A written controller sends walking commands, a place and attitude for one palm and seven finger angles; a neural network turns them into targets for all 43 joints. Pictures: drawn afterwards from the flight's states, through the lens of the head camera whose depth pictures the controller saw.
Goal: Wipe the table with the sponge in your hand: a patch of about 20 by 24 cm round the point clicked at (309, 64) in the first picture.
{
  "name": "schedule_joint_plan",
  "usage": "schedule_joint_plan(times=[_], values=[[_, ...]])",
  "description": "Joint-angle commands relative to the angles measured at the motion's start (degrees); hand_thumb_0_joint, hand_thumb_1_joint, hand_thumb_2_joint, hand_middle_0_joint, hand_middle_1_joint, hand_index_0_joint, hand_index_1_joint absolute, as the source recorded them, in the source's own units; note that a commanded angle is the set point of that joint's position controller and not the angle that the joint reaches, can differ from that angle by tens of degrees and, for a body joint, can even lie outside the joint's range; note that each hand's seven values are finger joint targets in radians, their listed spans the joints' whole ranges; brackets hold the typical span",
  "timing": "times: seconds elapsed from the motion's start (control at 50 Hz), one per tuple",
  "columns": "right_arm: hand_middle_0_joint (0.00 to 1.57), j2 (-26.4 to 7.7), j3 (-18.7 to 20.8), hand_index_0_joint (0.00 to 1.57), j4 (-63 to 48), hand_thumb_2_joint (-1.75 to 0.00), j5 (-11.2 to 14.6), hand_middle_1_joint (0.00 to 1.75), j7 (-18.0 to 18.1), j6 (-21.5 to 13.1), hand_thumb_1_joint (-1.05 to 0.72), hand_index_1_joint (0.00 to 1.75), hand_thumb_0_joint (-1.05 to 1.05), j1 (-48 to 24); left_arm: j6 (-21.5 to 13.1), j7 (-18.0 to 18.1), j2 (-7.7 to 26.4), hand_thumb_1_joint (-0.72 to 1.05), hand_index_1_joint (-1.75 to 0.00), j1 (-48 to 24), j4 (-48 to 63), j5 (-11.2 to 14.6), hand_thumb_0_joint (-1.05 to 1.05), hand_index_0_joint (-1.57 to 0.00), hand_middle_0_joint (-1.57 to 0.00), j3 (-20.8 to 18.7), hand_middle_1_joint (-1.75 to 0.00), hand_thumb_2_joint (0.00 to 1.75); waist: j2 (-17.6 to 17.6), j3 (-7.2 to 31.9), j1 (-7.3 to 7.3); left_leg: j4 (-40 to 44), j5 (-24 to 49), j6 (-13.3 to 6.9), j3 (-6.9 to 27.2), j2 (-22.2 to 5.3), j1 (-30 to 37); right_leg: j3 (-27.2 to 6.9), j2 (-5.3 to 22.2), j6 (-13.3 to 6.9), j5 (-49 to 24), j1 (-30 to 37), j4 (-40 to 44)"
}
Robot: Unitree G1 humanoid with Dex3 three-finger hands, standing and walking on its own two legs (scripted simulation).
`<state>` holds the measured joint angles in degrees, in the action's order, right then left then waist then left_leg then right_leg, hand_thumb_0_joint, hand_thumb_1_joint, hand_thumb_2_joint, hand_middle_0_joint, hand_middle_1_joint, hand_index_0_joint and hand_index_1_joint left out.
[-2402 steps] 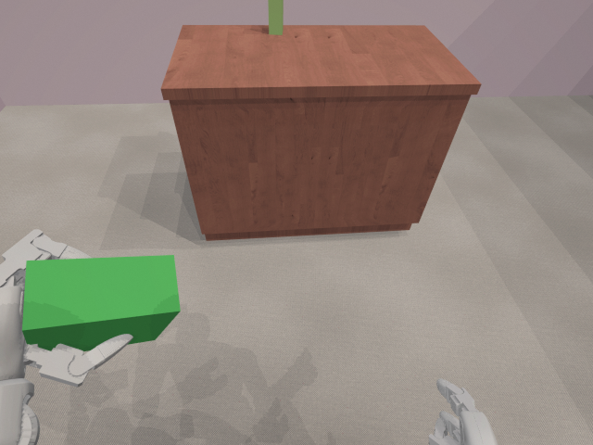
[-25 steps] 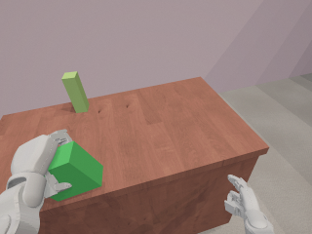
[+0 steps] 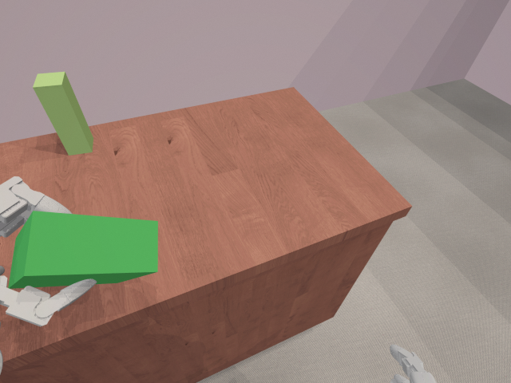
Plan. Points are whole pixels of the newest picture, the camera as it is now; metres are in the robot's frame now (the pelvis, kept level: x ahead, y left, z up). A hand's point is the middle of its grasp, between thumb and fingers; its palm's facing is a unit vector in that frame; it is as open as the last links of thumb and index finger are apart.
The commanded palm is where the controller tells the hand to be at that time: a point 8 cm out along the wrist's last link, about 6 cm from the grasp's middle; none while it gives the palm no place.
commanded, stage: step back with the hand held close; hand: left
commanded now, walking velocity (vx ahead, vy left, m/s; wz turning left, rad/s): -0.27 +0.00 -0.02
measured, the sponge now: (102, 254) +0.24 +0.20 +0.15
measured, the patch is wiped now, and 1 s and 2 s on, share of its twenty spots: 1.00 1.00 1.00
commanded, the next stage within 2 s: stop stepping back and stand still in 0.84 s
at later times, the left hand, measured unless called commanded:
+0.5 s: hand out of the picture +0.15 +0.26 +0.20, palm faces +0.48 -0.82 -0.32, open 10.1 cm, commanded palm +0.09 +0.29 +0.21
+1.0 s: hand out of the picture +0.02 +0.23 +0.19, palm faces +0.34 -0.87 -0.36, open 10.1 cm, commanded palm -0.04 +0.27 +0.21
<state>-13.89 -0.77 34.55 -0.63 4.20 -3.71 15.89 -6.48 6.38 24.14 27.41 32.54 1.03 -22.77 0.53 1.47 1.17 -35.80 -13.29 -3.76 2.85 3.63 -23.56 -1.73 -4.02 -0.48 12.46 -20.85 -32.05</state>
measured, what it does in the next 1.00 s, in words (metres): walks backwards: right foot, then left foot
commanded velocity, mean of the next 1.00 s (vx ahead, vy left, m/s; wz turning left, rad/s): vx -0.30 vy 0.00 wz -0.03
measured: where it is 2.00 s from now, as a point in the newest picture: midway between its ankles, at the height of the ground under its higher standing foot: outside the picture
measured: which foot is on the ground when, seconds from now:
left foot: down 0.00-0.62, up 0.64-0.78, down 0.80-1.00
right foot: down 0.00-0.26, up 0.28-0.56, down 0.58-0.80, up 0.82-1.00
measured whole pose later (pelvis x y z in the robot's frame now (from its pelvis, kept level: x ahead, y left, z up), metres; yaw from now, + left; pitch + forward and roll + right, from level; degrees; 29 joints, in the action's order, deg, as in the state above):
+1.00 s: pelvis -0.21 +0.00 +0.00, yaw -2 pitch -1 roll -2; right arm -10.8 -0.3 33.5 0.7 1.7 -7.7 11.3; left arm -6.9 7.8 23.2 26.3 36.9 2.5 -22.3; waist -2.8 -1.4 1.7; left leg -35.4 -10.0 -1.5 -1.4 -1.9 -25.0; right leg -1.4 -2.2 1.3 22.9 -28.7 -52.3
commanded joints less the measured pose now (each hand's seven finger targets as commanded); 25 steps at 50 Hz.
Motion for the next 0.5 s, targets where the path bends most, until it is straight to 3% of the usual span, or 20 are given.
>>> schedule_joint_plan(times=[0.0, 0.02, 0.04, 0.06, 0.1, 0.14, 0.16, 0.2, 0.22, 0.24, 0.26, 0.28, 0.3, 0.32, 0.34, 0.4, 0.44, 0.48], values=[[0.20, -8.65, 3.37, 0.20, -10.25, -0.90, 0.16, 0.30, 0.43, -3.47, -0.90, 0.30, 0.00, -7.60, -5.36, 1.25, 9.81, 0.10, -1.60, -4.48, 12.81, 0.00, 0.00, -1.20, -1.20, -7.82, -1.60, 1.30, 2.75, 7.26, -1.91, 10.46, -16.34, -2.49, 14.07, -11.05, -13.96, -4.21, 4.43, -1.05, -7.76, 16.02, -0.23], [0.20, -8.21, 3.43, 0.20, -10.19, -0.90, 0.39, 0.30, 0.38, -3.12, -0.90, 0.30, 0.00, -7.38, -5.36, 1.36, 9.74, 0.10, -1.60, -5.07, 12.19, 0.19, 0.00, -1.20, -1.20, -7.55, -1.60, 1.30, 0.06, 6.80, -1.51, 6.24, -17.66, -1.42, 11.79, -9.30, -13.50, -7.10, 7.42, -2.50, -8.78, 12.82, 1.56], [0.20, -8.07, 3.75, 0.20, -10.09, -0.90, 0.58, 0.30, 0.41, -2.72, -0.90, 0.30, 0.00, -6.97, -5.48, 1.54, 10.73, 0.10, -1.60, -5.45, 12.94, 0.89, 0.00, -1.20, -1.20, -7.87, -1.60, 1.30, -0.73, 8.26, -0.79, 2.28, -15.46, 0.09, 9.48, -7.51, -8.28, -9.71, 10.60, -4.24, -8.59, 7.70, 2.99], [0.20, -7.20, 3.54, 0.20, -9.67, -0.90, 0.79, 0.30, 0.35, -2.41, -0.90, 0.30, 0.00, -6.51, -5.64, 1.74, 9.44, 0.10, -1.60, -5.42, 12.42, 1.52, 0.00, -1.20, -1.20, -6.40, -1.60, 1.30, -1.09, 8.45, -0.41, -2.37, -12.86, 1.28, 8.05, -6.54, -3.91, -11.51, 13.27, -5.93, -7.70, 1.85, 4.87], [0.20, -6.57, 3.13, 0.20, -9.51, -0.90, 0.88, 0.30, 0.42, -1.90, -0.90, 0.30, 0.00, -7.01, -5.68, 2.25, 9.60, 0.10, -1.60, -6.24, 12.46, 2.13, 0.00, -1.20, -1.20, -5.53, -1.60, 1.30, -3.37, 7.86, 0.18, -10.53, -11.15, 2.63, 5.36, -5.30, 1.82, -13.51, 17.02, -7.43, -7.15, -6.78, 8.06], [0.20, -6.55, 3.19, 0.20, -9.67, -0.90, 1.08, 0.30, 0.58, -1.20, -0.90, 0.30, 0.00, -7.31, -5.42, 2.69, 11.06, 0.10, -1.60, -6.98, 14.25, 2.31, 0.00, -1.20, -1.20, -6.57, -1.60, 1.30, -3.22, 9.05, 0.68, -11.84, -8.62, 2.95, 4.71, -5.97, 4.54, -12.86, 18.53, -7.94, -10.32, -8.28, 6.68], [0.20, -6.09, 2.85, 0.20, -10.42, -0.90, 1.32, 0.30, 0.55, -0.98, -0.90, 0.30, 0.00, -7.51, -5.29, 2.67, 10.41, 0.10, -1.60, -6.75, 14.82, 2.36, 0.00, -1.20, -1.20, -6.27, -1.60, 1.30, -2.84, 8.89, 0.62, -8.04, -8.37, 2.50, 5.61, -7.09, 4.02, -10.98, 17.23, -6.89, -9.91, -8.14, 4.19], [0.20, -6.84, 2.65, 0.20, -11.77, -0.90, 1.18, 0.30, 0.79, -0.89, -0.90, 0.30, 0.00, -8.49, -5.31, 2.77, 10.72, 0.10, -1.60, -6.57, 15.86, 2.15, 0.00, -1.20, -1.20, -7.15, -1.60, 1.30, 2.82, 5.59, -0.14, 1.60, -15.03, 0.90, 8.64, -9.36, 0.20, -6.32, 10.96, -3.68, 1.40, -9.99, 0.48], [0.20, -7.62, 2.76, 0.20, -11.81, -0.90, 1.04, 0.30, 0.75, -1.20, -0.90, 0.30, 0.00, -8.63, -5.43, 2.81, 10.32, 0.10, -1.60, -7.92, 16.52, 1.66, 0.00, -1.20, -1.20, -7.32, -1.60, 1.30, 7.79, 3.98, -0.46, 8.24, -22.44, -0.27, 12.46, -12.06, -3.66, -3.31, 6.85, -2.05, 7.46, -8.94, -3.14], [0.20, -9.13, 3.35, 0.20, -12.23, -0.90, 0.53, 0.30, 0.84, -1.81, -0.90, 0.30, 0.00, -8.77, -5.81, 2.82, 10.98, 0.10, -1.60, -10.31, 18.84, 0.52, 0.00, -1.20, -1.20, -8.35, -1.60, 1.30, 18.06, 4.16, -0.51, 18.90, -31.30, -2.45, 20.60, -17.59, -7.34, -0.27, 1.75, 0.16, 9.96, -4.95, -14.44], [0.20, -8.05, 3.31, 0.20, -11.77, -0.90, -0.33, 0.30, 0.61, -2.81, -0.90, 0.30, 0.00, -8.47, -5.72, 2.90, 10.70, 0.10, -1.60, -11.59, 18.32, -0.71, 0.00, -1.20, -1.20, -8.43, -1.60, 1.30, 18.95, 5.45, -0.26, 25.00, -33.38, -4.36, 25.19, -21.62, -11.54, -0.82, -0.97, 1.61, 12.28, -0.91, -28.47], [0.20, -6.81, 3.47, 0.20, -10.66, -0.90, -0.54, 0.30, 0.25, -3.58, -0.90, 0.30, 0.00, -7.88, -5.42, 2.93, 10.73, 0.10, -1.60, -14.30, 17.08, -0.88, 0.00, -1.20, -1.20, -7.74, -1.60, 1.30, 12.11, 4.80, -0.39, 22.73, -25.95, -4.74, 23.88, -21.60, -9.16, -3.05, 0.01, 1.63, 12.44, -4.44, -33.85], [0.20, -6.30, 3.77, 0.20, -9.76, -0.90, -0.29, 0.30, -0.10, -4.16, -0.90, 0.30, 0.00, -7.58, -5.19, 2.79, 9.84, 0.10, -1.60, -15.28, 15.69, -0.51, 0.00, -1.20, -1.20, -7.11, -1.60, 1.30, 6.60, 6.00, -1.02, 19.11, -18.18, -4.92, 20.84, -20.83, -3.02, -3.29, 1.03, 1.49, 13.61, -7.62, -31.97], [0.20, -6.20, 3.60, 0.20, -9.11, -0.90, -0.10, 0.30, -0.29, -4.63, -0.90, 0.30, 0.00, -7.60, -4.76, 2.66, 8.44, 0.10, -1.60, -15.22, 14.28, -0.11, 0.00, -1.20, -1.20, -5.92, -1.60, 1.30, 5.45, 6.33, -1.16, 18.25, -15.69, -4.81, 18.57, -20.07, 0.04, -2.59, 1.45, 1.61, 13.79, -8.25, -28.26], [0.20, -6.11, 3.30, 0.20, -9.12, -0.90, 0.13, 0.30, -0.27, -4.91, -0.90, 0.30, 0.00, -8.06, -4.40, 2.60, 7.53, 0.10, -1.60, -15.63, 14.30, 0.11, 0.00, -1.20, -1.20, -4.63, -1.60, 1.30, 7.40, 6.61, -1.06, 18.09, -13.92, -4.26, 16.78, -19.45, 3.53, -1.69, 2.06, 1.64, 14.53, -8.64, -25.10], [0.20, -5.99, 2.15, 0.20, -8.46, -0.90, 0.31, 0.30, -0.78, -5.41, -0.90, 0.30, 0.00, -9.69, -4.09, 1.99, 5.05, 0.10, -1.60, -15.54, 13.69, 0.00, 0.00, -1.20, -1.20, -1.14, -1.60, 1.30, 12.17, 5.97, -1.17, 19.62, -17.74, -2.74, 15.26, -18.02, 2.34, -0.53, 1.23, 1.31, 12.28, -2.36, -14.57], [0.20, -6.47, 2.33, 0.20, -8.45, -0.90, 0.02, 0.30, -0.79, -5.53, -0.90, 0.30, 0.00, -9.80, -4.53, 1.74, 6.81, 0.10, -1.60, -14.32, 15.16, -0.14, 0.00, -1.20, -1.20, -2.50, -1.60, 1.30, 13.54, 7.97, -1.19, 19.62, -16.45, -1.79, 15.10, -17.33, 3.96, 0.02, 0.51, 1.25, 11.30, 0.75, -9.50], [0.20, -5.97, 2.37, 0.20, -8.38, -0.90, -0.07, 0.30, -1.12, -5.23, -0.90, 0.30, 0.00, -9.60, -5.25, 1.37, 6.50, 0.10, -1.60, -11.90, 16.17, 0.55, 0.00, -1.20, -1.20, -2.84, -1.60, 1.30, 11.42, 11.02, -1.20, 17.92, -11.08, -0.60, 14.33, -17.21, 7.54, 0.30, 0.87, 0.65, 9.75, 2.39, -2.50]])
